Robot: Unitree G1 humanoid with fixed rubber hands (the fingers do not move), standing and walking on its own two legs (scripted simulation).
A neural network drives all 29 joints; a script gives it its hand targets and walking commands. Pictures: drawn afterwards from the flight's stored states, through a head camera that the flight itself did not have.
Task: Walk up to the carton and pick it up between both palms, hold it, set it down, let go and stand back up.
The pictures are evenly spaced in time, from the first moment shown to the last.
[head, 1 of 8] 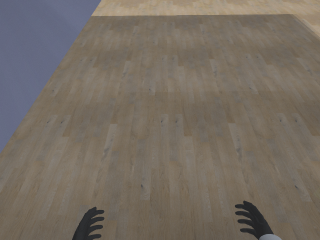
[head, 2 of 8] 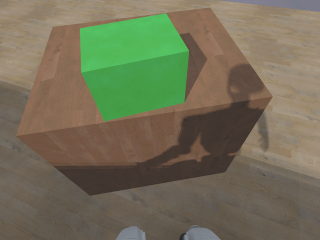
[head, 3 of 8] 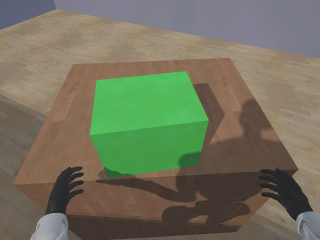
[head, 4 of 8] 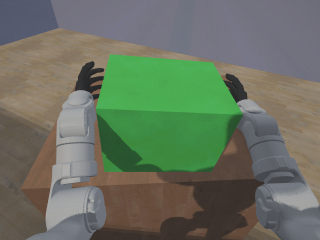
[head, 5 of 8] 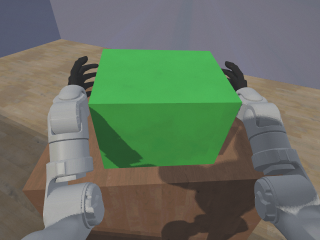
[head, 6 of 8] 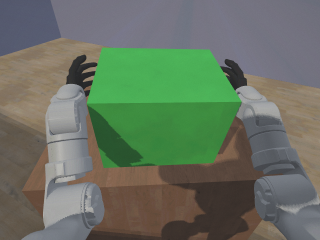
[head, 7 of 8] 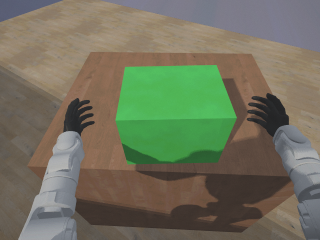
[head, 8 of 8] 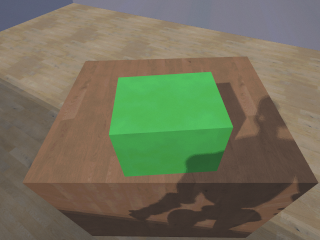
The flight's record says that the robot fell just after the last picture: no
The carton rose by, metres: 0.20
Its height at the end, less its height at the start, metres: +0.00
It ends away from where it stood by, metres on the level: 0.03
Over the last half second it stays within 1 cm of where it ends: yes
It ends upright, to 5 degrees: yes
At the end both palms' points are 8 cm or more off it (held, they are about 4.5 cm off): yes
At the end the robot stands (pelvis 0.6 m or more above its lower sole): yes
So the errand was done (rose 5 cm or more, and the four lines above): yes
